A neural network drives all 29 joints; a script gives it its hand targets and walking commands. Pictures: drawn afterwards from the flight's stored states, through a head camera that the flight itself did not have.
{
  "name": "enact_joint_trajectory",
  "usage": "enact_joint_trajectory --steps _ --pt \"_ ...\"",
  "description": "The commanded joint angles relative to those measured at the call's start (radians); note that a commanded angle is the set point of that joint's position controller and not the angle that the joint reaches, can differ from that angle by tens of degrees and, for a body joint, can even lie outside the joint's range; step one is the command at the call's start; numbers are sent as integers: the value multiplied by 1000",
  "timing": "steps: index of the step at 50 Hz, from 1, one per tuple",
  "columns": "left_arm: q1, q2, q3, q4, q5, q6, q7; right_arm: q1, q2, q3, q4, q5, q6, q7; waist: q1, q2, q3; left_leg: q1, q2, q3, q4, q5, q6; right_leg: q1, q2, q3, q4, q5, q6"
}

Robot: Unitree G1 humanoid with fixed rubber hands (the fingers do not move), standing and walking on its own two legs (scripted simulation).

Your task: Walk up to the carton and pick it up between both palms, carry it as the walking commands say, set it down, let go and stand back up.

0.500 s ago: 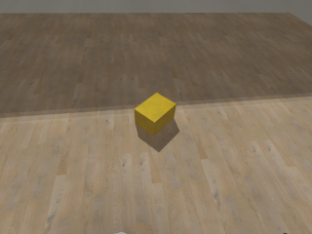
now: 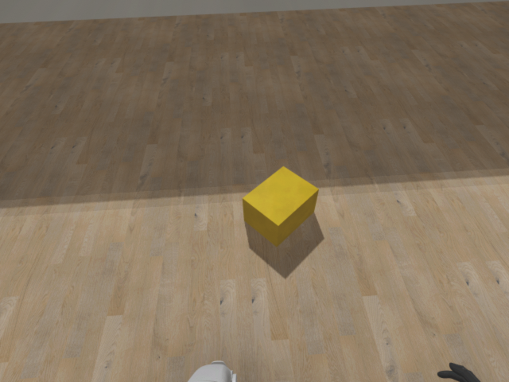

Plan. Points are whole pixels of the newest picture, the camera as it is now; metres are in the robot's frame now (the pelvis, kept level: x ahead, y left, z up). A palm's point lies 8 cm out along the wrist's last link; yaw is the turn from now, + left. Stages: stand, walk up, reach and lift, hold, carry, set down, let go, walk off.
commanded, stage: walk up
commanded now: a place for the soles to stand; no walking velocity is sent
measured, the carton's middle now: (280, 205) +0.94 -0.03 -0.66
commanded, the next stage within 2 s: none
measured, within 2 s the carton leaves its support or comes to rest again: neither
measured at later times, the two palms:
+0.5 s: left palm (81, 342) +0.19 +0.33 -0.09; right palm (469, 333) +0.24 -0.33 -0.09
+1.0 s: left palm (132, 223) +0.43 +0.31 -0.08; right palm (451, 280) +0.34 -0.34 -0.11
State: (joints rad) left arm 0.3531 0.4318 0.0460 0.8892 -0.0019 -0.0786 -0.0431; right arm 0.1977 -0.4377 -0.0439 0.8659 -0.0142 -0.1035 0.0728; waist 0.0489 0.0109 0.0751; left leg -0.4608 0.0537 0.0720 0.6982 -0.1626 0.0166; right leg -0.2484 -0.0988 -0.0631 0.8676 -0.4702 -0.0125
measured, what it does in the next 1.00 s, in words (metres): walks ahead: right foot, then left foot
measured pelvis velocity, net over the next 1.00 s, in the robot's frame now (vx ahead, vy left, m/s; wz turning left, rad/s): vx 0.33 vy -0.01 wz -0.03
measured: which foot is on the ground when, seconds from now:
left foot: down 0.00-0.24, up 0.26-0.52, down 0.54-0.86, up 0.88-1.00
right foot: down 0.00-0.00, up 0.02-0.22, down 0.24-0.56, up 0.58-0.84, down 0.86-1.00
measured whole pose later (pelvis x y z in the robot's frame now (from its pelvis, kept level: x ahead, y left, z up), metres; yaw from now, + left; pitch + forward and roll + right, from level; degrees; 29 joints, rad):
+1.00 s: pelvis +0.33 -0.01 +0.00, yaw -2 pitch -2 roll -1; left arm 0.25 0.42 0.07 0.85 0.01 -0.09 -0.03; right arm 0.33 -0.47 -0.04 0.93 -0.01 -0.05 0.03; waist -0.01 0.06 0.07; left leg -0.50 0.07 0.01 1.08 -0.47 0.04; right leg -0.41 -0.04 -0.10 0.77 -0.33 -0.02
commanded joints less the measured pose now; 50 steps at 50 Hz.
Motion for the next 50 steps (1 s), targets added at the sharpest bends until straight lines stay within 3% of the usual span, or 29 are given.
enact_joint_trajectory --steps 1,3,5,8,10,11,12,13,14,15,17,19,23,25,26,27,28,29,30,33,36,39,41,42,43,44,45,46,50 --pt "-113 245 54 -106 -12 -16 18 188 -339 -112 -35 29 -10 -38 -135 53 -82 383 377 -617 -433 -495 295 -506 16 133 347 -5 -36" --pt "-49 231 56 -70 1 -17 9 86 -294 -96 -70 23 -3 -45 -81 91 -31 238 307 -433 -413 -438 246 -420 -19 122 216 12 -33" --pt "2 203 56 -42 -3 -18 -4 67 -284 -91 -79 4 0 -36 -72 185 -68 191 259 -288 -389 -337 232 -319 -13 68 72 7 -18" --pt "36 191 69 -35 2 -23 -16 -3 -295 -83 -104 2 3 -26 -24 219 -81 45 267 -227 -354 -407 217 -137 6 30 -115 104 -28" --pt "140 233 106 29 21 -30 -8 -38 -235 -71 -109 0 15 -20 51 75 -111 -170 161 -104 -139 -551 134 160 76 0 -212 181 -45" --pt "208 292 139 35 29 -32 3 -29 -182 -52 -130 -1 17 -24 101 -137 -143 -359 81 -25 82 -625 84 304 8 138 -293 -27 -84" --pt "242 367 144 0 29 -40 18 -102 -136 -40 -161 6 20 -27 139 -340 -87 -484 -26 41 381 -439 28 262 -231 605 -598 -426 -166" --pt "125 374 135 -52 30 -44 25 -109 -194 -50 -146 6 20 -36 101 -202 -61 -497 -29 -121 475 -366 15 211 -351 823 -713 -550 -231" --pt "54 326 127 -66 15 -48 26 -99 -244 -61 -106 10 16 -37 61 -106 6 -493 30 -152 479 -270 13 201 -314 743 -647 -427 -246" --pt "51 338 119 -72 12 -46 32 -44 -246 -55 -90 4 11 -34 35 -104 -17 -444 62 -144 454 -240 12 171 -291 662 -606 -309 -278" --pt "-9 289 113 -78 5 -47 30 54 -238 -62 -45 3 8 -31 -16 -126 -23 -325 75 -144 366 -231 -6 70 -258 475 -571 -187 -256" --pt "-41 307 104 -74 11 -38 18 31 -245 -66 -24 2 13 -18 -20 -191 1 -184 67 -101 275 -257 -3 -82 -245 391 -573 -183 -251" --pt "-105 302 91 -84 13 -36 11 60 -213 -65 -15 1 12 -2 -45 -203 23 7 32 -29 75 -152 2 -169 -183 243 -526 -76 -212" --pt "-168 292 78 -110 18 -27 12 154 -210 -79 17 -2 3 -11 -116 -157 7 222 -7 20 -26 -111 17 -291 -147 185 -403 -77 -169" --pt "-143 236 63 -109 20 -21 11 243 -234 -91 44 -2 -3 -25 -153 -6 -56 401 -36 3 -59 -171 24 -370 -92 127 -202 -46 -147" --pt "-128 162 35 -114 9 -18 11 306 -317 -112 44 -18 -8 -39 -186 248 -39 459 145 -342 -267 -482 103 -529 25 -5 158 11 -82" --pt "-157 169 38 -141 0 -18 17 279 -389 -119 -1 -10 -14 -46 -182 307 -10 429 344 -789 -505 -728 219 -667 117 42 333 -56 -47" --pt "-152 252 59 -116 4 -8 25 219 -380 -122 -26 7 -14 -42 -160 129 -8 377 392 -806 -497 -750 281 -608 46 170 365 -47 -39" --pt "-135 250 59 -99 -3 -9 22 187 -347 -109 -24 17 -10 -46 -118 56 -7 348 364 -716 -461 -631 279 -587 17 161 346 10 -33" --pt "-42 228 61 -39 3 -13 9 108 -307 -88 -48 7 -4 -50 -69 178 -16 211 282 -398 -387 -398 245 -417 -18 116 173 14 -11" --pt "-82 217 70 -34 11 -2 -8 122 -309 -89 -56 3 -6 -45 -81 115 -1 131 301 -358 -408 -387 249 -323 -12 64 74 54 -7" --pt "-75 200 85 -42 11 -5 -19 79 -310 -89 -71 3 -4 -43 -50 182 -6 56 271 -250 -380 -419 209 -186 0 46 -73 150 -22" --pt "13 206 92 -11 25 -18 -10 30 -267 -75 -92 5 7 -37 12 65 -60 -59 214 -163 -224 -412 162 56 58 0 -219 206 -40" --pt "74 236 115 2 30 -22 0 49 -217 -58 -94 3 9 -35 49 -40 -118 -155 149 -97 -47 -436 124 217 47 62 -287 120 -66" --pt "142 326 148 2 38 -30 16 62 -162 -34 -107 11 10 -38 94 -310 -147 -340 33 31 276 -389 62 357 -112 365 -439 -234 -129" --pt "115 377 139 -53 34 -34 22 26 -175 -34 -132 6 9 -45 93 -300 -104 -475 -23 -5 448 -385 28 320 -317 771 -604 -434 -262" --pt "57 359 128 -70 7 -31 26 10 -254 -57 -99 3 16 -55 65 -180 -69 -429 31 -110 487 -360 26 248 -337 746 -600 -401 -301" --pt "23 279 115 -71 -3 -28 26 48 -257 -51 -62 8 7 -53 29 -90 -68 -417 40 -137 460 -293 32 241 -288 646 -552 -210 -283" --pt "-41 292 105 -84 5 -21 21 132 -231 -53 -21 9 -3 -42 -15 -206 -69 -183 60 -96 239 -374 6 42 -258 379 -457 135 -282"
